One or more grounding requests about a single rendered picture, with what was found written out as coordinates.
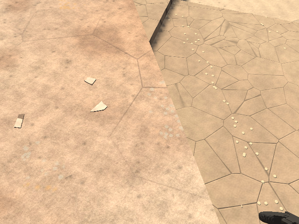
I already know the right robot hand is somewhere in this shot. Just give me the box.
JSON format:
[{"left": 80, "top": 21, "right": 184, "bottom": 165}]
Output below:
[{"left": 259, "top": 211, "right": 299, "bottom": 224}]

